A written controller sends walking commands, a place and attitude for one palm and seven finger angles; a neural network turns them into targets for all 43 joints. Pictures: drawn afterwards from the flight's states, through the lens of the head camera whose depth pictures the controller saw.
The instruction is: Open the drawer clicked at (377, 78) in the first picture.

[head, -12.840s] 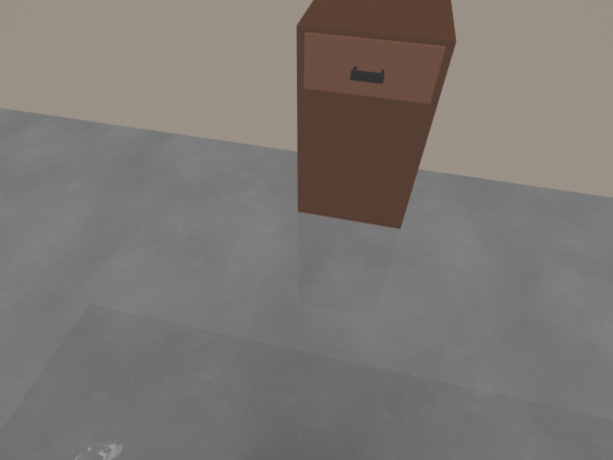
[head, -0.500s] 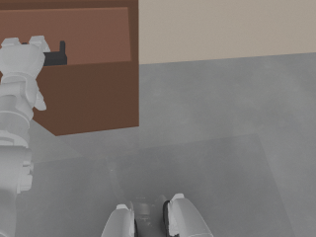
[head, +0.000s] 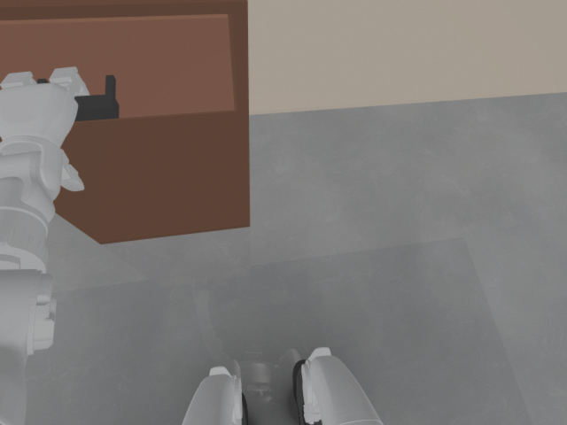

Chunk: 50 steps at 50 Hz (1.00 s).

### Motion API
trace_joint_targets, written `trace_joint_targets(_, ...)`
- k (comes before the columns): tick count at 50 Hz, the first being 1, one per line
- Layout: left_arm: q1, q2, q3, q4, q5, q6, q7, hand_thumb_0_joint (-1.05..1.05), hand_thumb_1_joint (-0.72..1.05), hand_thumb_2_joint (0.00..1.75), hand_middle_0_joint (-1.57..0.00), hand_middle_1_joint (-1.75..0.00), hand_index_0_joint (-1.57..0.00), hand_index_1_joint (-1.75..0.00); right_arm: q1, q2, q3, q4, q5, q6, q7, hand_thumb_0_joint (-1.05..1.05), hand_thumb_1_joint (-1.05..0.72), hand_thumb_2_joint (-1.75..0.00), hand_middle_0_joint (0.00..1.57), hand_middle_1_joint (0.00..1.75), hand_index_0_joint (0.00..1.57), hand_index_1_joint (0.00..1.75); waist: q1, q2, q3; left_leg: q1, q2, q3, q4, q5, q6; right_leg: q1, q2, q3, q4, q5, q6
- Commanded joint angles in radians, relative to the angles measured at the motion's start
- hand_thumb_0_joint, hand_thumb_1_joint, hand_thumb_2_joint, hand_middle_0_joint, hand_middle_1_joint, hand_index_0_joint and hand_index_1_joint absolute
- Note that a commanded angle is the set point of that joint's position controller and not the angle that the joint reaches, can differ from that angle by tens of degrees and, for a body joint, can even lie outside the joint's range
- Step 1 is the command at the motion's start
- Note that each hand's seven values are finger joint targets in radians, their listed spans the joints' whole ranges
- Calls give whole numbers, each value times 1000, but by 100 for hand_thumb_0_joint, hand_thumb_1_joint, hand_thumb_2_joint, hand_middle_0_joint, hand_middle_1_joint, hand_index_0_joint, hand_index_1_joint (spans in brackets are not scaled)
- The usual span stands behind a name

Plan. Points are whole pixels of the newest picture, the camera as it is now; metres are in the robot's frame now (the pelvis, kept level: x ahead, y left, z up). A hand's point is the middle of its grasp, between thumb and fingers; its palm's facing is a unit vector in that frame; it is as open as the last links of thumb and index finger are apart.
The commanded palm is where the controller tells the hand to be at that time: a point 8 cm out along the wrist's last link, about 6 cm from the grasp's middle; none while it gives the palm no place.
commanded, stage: close the thumb around the handle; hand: left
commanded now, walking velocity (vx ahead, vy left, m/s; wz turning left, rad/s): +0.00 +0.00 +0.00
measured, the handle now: (76, 96) +0.57 +0.25 +0.02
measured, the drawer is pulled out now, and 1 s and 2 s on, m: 0.00 0.04 0.16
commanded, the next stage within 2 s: pull the drawer open in 0.50 s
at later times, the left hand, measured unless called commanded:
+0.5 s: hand (59, 136) +0.52 +0.28 +0.00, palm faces -0.07 -0.04 -1.00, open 5.5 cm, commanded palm +0.51 +0.26 +0.05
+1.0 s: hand (58, 159) +0.48 +0.28 +0.00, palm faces -0.07 -0.05 -1.00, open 5.5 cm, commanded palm +0.46 +0.25 +0.05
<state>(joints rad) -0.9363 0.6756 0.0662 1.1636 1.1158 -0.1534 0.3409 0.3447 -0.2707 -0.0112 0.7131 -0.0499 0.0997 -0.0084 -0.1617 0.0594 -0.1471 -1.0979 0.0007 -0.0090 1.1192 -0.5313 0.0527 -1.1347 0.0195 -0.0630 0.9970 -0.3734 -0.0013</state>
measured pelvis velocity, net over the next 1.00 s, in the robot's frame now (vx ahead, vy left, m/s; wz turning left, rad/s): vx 0.02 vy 0.01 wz -0.01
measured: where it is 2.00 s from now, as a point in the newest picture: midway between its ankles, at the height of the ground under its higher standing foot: outside the picture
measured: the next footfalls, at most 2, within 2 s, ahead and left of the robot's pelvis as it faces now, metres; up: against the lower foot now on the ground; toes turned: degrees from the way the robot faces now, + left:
none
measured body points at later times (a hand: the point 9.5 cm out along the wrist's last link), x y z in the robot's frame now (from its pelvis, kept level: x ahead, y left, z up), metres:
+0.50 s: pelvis +0.00 +0.00 +0.00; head +0.17 +0.02 +0.42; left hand +0.52 +0.28 +0.05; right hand -0.01 -0.27 -0.12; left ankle -0.02 +0.08 -0.65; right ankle +0.04 -0.13 -0.65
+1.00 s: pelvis +0.02 +0.01 +0.02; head +0.16 +0.02 +0.45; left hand +0.48 +0.28 +0.05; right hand +0.03 -0.26 -0.11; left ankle -0.02 +0.08 -0.65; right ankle +0.04 -0.13 -0.65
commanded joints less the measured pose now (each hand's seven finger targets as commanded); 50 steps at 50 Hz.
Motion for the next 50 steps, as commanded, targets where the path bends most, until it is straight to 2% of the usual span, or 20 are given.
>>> trace_joint_targets(1,-379,266,50,-170,-4,5,33,0,12,56,-34,-127,-34,-127,218,-196,-64,-10,-7,7,-10,0,-90,-90,20,30,20,30,-19,116,-530,404,5,-63,-122,584,-33,295,37,7,-64,298,-33)
trace_joint_targets(3,-386,240,36,-173,-8,0,28,0,23,61,-35,-128,-35,-128,216,-193,-66,-12,-6,5,-10,0,-90,-90,20,30,20,30,-24,112,-536,406,4,-61,-118,579,-29,288,37,10,-66,294,-34)
trace_joint_targets(8,-386,254,44,-167,-8,-7,25,0,51,73,-37,-131,-37,-131,214,-195,-64,-12,-6,5,-13,0,-90,-90,20,30,20,30,-29,104,-509,387,4,-57,-121,558,-25,286,35,10,-66,290,-33)
trace_joint_targets(9,-371,289,68,-176,-9,-10,26,0,56,76,-38,-131,-38,-131,215,-199,-63,-14,-8,7,-13,0,-90,-90,20,30,20,30,-13,119,-528,384,2,-52,-119,559,-25,303,35,14,-62,297,-32)
trace_joint_targets(10,-351,276,59,-169,-8,-10,24,0,62,78,-38,-132,-38,-132,212,-196,-62,-20,-7,8,-12,0,-90,-90,20,30,20,30,-7,118,-530,382,0,-53,-120,567,-27,310,35,14,-61,302,-34)
trace_joint_targets(13,-360,267,54,-158,-8,-11,25,0,79,85,-39,-134,-39,-134,210,-195,-61,-18,-6,9,-12,0,-90,-90,20,30,20,30,-18,95,-506,361,1,-52,-118,549,-23,301,35,14,-60,297,-32)
trace_joint_targets(15,-352,275,59,-166,-6,-10,30,0,90,90,-40,-135,-40,-135,211,-198,-62,-21,-7,10,-10,0,-90,-90,20,30,20,30,-9,126,-523,383,2,-56,-118,563,-30,289,36,10,-56,290,-34)
trace_joint_targets(18,-367,258,51,-172,-6,-7,33,0,90,90,-40,-135,-40,-135,214,-196,-66,-18,-7,12,-10,0,-90,-90,20,30,20,30,-17,110,-531,400,6,-62,-116,589,-33,284,37,8,-55,297,-33)
trace_joint_targets(20,-356,279,67,-184,-7,-5,34,0,90,90,-40,-135,-40,-135,216,-200,-65,-20,-7,14,-8,0,-90,-90,20,30,20,30,-3,125,-547,409,7,-63,-117,598,-36,293,37,8,-54,299,-33)
trace_joint_targets(23,-354,250,53,-177,-10,-1,33,0,90,90,-40,-135,-40,-135,215,-197,-68,-17,-6,13,-8,0,-90,-90,20,30,20,30,-12,112,-534,412,9,-64,-121,600,-35,289,37,7,-59,299,-32)
trace_joint_targets(24,-348,294,81,-208,-8,-5,35,0,90,90,-40,-135,-40,-135,215,-201,-65,-17,-6,16,-8,0,-90,-90,20,30,20,30,9,137,-561,433,10,-67,-123,627,-41,299,36,6,-55,306,-33)
trace_joint_targets(25,-338,252,53,-194,-11,-1,33,0,90,90,-40,-135,-40,-135,212,-197,-68,-21,-6,16,-4,0,-90,-90,20,30,20,30,3,148,-556,444,9,-65,-122,634,-42,289,39,6,-60,303,-34)
trace_joint_targets(30,-342,225,43,-217,-9,-6,37,0,90,90,-40,-135,-40,-135,214,-194,-74,-13,-7,16,-4,0,-90,-90,20,30,20,30,-3,141,-550,483,21,-83,-126,668,-53,264,39,-2,-65,288,-33)
trace_joint_targets(35,-207,162,38,-254,-24,-8,40,0,90,90,-40,-135,-40,-135,205,-185,-82,-19,-7,19,6,0,-90,-90,20,30,20,30,32,143,-568,540,30,-81,-139,759,-61,299,43,-6,-74,323,-33)
trace_joint_targets(37,-175,173,54,-276,-28,-10,41,0,90,90,-40,-135,-40,-135,201,-185,-82,-18,-8,22,8,0,-90,-90,20,30,20,30,44,122,-558,530,29,-72,-149,753,-56,334,42,-2,-82,341,-33)
trace_joint_targets(41,-91,103,26,-311,-31,-12,51,0,90,90,-40,-135,-40,-135,184,-176,-89,-23,-5,28,14,0,-90,-90,20,30,20,30,59,112,-529,555,34,-71,-169,788,-60,345,43,-5,-96,345,-35)
trace_joint_targets(43,-98,49,-4,-335,-31,-14,61,0,90,90,-40,-135,-40,-135,177,-168,-96,-22,-5,28,18,0,-90,-90,20,30,20,30,49,112,-525,571,38,-73,-172,804,-62,336,40,-7,-99,349,-36)
trace_joint_targets(48,-35,50,14,-351,-27,-9,88,0,90,90,-40,-135,-40,-135,154,-167,-98,-20,-7,37,19,0,-90,-90,20,30,20,30,65,82,-488,558,33,-61,-194,791,-60,375,38,0,-111,368,-40)
trace_joint_targets(49,-25,19,-7,-360,-28,-10,91,0,90,90,-40,-135,-40,-135,152,-161,-99,-25,-5,37,20,0,-90,-90,20,30,20,30,62,83,-484,562,32,-59,-195,798,-57,380,38,-2,-113,377,-39)
trace_joint_targets(50,-7,43,18,-371,-27,-12,96,0,90,90,-40,-135,-40,-135,146,-163,-102,-23,-7,38,19,0,-90,-90,20,30,20,30,72,75,-480,561,32,-54,-196,803,-56,392,36,1,-114,386,-40)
